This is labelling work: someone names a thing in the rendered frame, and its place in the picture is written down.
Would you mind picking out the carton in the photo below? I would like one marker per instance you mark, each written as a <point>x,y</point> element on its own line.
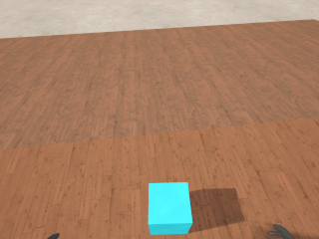
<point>169,208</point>

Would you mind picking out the robot right hand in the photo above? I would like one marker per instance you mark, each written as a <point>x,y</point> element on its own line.
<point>281,232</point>

